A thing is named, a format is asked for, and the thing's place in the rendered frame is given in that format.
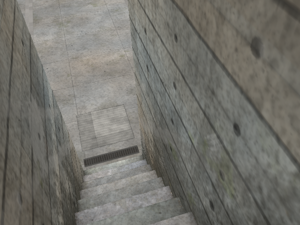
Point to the stairs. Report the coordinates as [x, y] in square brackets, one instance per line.
[128, 192]

